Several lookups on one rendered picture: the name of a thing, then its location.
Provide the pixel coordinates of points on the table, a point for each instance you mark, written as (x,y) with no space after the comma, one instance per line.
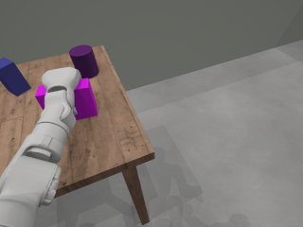
(97,147)

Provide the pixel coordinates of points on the sponge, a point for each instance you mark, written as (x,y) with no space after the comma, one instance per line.
(84,100)

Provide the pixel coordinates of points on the robot left upper arm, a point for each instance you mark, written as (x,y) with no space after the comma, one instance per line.
(31,183)

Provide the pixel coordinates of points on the robot left forearm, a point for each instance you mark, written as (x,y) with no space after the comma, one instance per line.
(46,142)

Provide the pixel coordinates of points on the left robot hand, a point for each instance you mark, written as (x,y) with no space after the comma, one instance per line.
(67,75)

